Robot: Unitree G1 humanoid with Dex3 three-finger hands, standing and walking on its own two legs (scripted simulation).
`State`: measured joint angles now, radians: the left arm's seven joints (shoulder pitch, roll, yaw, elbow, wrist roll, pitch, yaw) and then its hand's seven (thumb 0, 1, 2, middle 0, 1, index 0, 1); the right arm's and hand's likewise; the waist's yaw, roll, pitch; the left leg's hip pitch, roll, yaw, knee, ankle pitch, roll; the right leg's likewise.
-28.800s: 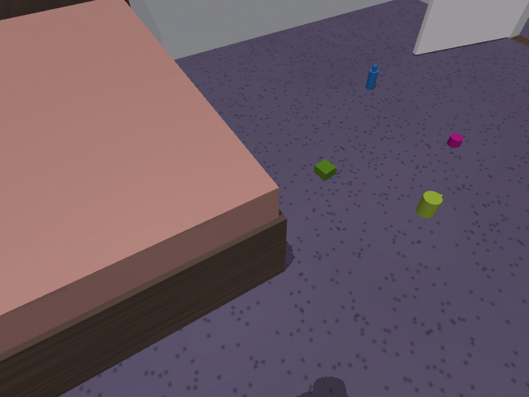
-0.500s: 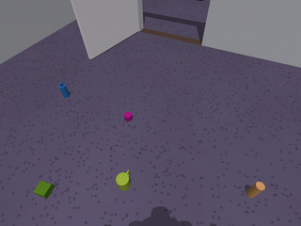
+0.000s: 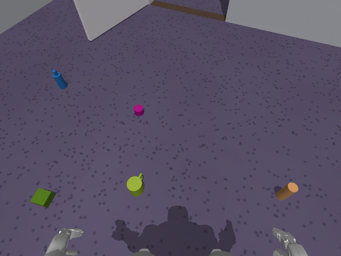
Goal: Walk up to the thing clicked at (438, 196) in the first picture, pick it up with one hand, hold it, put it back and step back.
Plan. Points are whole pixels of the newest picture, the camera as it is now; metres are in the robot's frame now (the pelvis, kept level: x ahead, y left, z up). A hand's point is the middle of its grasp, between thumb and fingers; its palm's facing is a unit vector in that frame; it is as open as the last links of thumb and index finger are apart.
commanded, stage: rise first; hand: left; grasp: from above
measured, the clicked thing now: (137, 183) +0.52 +0.22 -0.69
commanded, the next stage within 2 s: none
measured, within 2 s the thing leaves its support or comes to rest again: neither
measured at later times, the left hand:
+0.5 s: hand out of the picture +0.13 +0.25 -0.19, palm faces -0.15 -0.89 -0.44, open 14.1 cm
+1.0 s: hand (100, 228) +0.24 +0.27 -0.34, palm faces -0.42 -0.54 -0.73, open 14.0 cm
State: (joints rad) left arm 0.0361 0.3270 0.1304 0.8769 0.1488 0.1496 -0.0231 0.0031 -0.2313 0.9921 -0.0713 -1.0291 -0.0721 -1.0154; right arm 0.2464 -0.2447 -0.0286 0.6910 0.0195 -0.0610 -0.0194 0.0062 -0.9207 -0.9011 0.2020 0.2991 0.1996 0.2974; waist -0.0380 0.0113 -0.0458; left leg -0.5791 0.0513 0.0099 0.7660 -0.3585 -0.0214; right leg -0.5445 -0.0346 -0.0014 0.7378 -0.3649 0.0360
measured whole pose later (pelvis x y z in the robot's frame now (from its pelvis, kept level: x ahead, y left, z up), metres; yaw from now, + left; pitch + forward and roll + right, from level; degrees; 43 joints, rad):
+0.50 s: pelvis +0.00 +0.00 -0.06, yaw +1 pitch +18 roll -2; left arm 0.26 0.33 0.13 0.42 0.21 0.26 -0.03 0.00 -0.53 0.99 -0.06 -1.10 -0.06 -1.10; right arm 0.20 -0.23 -0.02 0.56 0.00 -0.15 -0.06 0.01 -0.90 -0.90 0.20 0.30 0.20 0.30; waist -0.04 0.01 -0.12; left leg -0.92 0.06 -0.03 1.14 -0.52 -0.03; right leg -0.87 -0.03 -0.02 1.10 -0.53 0.03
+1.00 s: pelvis -0.05 -0.01 -0.20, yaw +0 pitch +32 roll -2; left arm -0.19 0.47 0.12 0.69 0.62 -0.06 0.06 0.00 -0.53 0.97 -0.09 -1.09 -0.09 -1.09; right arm 0.09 -0.29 -0.05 0.64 -0.01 -0.20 -0.01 0.01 -0.90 -0.90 0.20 0.30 0.20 0.30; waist -0.05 0.02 -0.18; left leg -1.61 0.05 -0.06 1.71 -0.65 -0.04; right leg -1.57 -0.03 0.00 1.70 -0.69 0.03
